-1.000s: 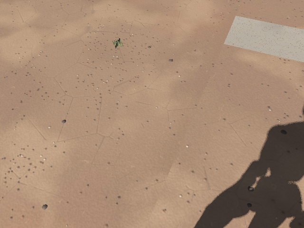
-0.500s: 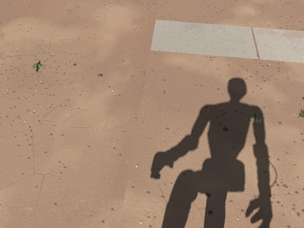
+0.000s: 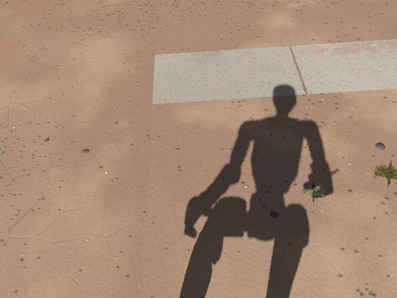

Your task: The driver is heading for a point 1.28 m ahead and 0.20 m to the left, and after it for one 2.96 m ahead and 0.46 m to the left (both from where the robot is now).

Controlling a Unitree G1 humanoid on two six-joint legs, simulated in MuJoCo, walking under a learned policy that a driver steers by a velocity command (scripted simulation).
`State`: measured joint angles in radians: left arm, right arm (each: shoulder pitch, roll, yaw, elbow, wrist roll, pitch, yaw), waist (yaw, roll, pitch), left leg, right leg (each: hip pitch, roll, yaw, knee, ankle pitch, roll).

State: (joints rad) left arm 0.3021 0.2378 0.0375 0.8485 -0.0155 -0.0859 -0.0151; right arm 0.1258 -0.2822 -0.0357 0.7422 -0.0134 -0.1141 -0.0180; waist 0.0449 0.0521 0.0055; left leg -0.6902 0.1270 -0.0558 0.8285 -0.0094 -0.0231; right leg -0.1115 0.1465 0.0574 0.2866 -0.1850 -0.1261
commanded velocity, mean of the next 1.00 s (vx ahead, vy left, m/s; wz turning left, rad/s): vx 0.50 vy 0.00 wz -0.06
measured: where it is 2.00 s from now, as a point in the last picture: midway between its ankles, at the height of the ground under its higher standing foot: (208, 162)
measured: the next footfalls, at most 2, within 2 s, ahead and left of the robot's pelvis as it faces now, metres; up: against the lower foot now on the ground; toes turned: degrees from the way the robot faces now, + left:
left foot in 0.24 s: +0.33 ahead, +0.13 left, +0.00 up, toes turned -1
right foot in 0.76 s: +0.61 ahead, -0.11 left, +0.00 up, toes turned -3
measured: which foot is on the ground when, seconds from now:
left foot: up 0.00-0.22, down 0.24-0.78, up 0.80-1.00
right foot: down 0.00-0.26, up 0.28-0.74, down 0.76-1.00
